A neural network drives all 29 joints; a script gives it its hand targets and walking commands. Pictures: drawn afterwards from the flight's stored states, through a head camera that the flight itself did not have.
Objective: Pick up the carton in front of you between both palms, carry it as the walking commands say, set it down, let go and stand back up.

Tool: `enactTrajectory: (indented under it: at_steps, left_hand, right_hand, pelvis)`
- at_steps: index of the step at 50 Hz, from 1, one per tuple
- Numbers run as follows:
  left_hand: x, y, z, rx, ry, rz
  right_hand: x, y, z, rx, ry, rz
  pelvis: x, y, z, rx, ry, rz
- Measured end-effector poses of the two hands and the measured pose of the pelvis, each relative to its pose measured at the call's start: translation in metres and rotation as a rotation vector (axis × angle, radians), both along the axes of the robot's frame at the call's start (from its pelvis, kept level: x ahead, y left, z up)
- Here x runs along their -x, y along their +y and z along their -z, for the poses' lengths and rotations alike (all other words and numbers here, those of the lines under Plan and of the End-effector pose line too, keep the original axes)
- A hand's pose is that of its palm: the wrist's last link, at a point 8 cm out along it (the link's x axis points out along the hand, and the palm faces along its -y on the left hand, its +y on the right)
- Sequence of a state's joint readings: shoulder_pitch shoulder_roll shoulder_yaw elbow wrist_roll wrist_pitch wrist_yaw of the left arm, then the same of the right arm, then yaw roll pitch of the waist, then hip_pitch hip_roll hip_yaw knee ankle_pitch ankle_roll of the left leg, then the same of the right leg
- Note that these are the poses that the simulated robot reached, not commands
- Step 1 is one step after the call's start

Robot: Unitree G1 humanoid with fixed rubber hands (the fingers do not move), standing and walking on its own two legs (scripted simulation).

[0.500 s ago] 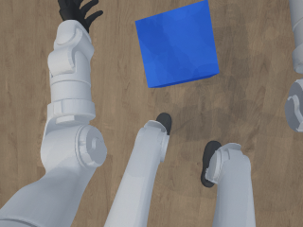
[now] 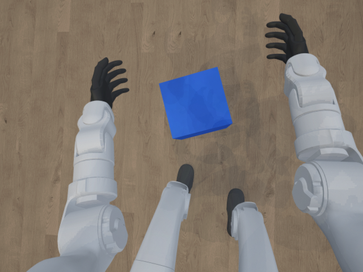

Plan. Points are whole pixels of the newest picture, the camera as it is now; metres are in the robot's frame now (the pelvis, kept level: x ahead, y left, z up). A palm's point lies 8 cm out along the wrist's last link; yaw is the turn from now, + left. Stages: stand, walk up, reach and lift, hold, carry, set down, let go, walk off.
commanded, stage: let go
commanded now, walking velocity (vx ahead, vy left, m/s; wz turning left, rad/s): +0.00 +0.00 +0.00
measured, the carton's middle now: (196, 108) +0.48 +0.13 -0.55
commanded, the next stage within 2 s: stand in 1.34 s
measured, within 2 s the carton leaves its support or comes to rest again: neither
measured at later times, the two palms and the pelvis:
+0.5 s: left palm (52, 188) +0.24 +0.28 +0.01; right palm (339, 148) +0.38 -0.13 -0.01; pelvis +0.06 +0.02 +0.08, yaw +3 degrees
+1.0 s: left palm (76, 195) +0.24 +0.22 +0.04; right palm out of the picture +0.27 -0.25 +0.04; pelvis +0.10 -0.03 +0.10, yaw +4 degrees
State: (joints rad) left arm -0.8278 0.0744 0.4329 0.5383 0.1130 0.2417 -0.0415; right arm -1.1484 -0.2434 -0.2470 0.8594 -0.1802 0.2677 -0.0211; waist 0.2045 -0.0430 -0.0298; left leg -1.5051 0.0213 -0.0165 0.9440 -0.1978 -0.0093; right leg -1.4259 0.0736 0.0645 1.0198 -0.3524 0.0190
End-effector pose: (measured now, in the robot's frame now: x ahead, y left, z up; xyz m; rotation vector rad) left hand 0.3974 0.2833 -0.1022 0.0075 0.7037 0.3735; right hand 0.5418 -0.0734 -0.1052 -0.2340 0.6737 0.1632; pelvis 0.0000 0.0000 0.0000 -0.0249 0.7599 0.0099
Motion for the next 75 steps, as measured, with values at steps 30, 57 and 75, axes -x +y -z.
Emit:
enactTrajectory:
  at_steps: [30, 57, 75]
  left_hand:
    - [0.177, -0.022, -0.126, -0.005, 0.121, 0.208]
    - [0.160, -0.049, -0.142, -0.071, 0.114, 0.208]
    - [0.191, 0.007, -0.110, -0.121, 0.197, 0.242]
  right_hand:
    - [0.185, -0.075, -0.106, 0.053, 0.034, 0.122]
    - [0.276, -0.165, -0.139, 0.050, 0.074, 0.188]
    - [0.313, -0.179, -0.133, 0.257, 0.172, 0.225]
  pelvis:
    - [-0.070, 0.017, -0.091, -0.040, -0.565, -0.058]
    - [-0.093, -0.021, -0.101, -0.078, -0.781, -0.063]
    - [-0.080, 0.014, -0.095, -0.042, -0.759, -0.042]
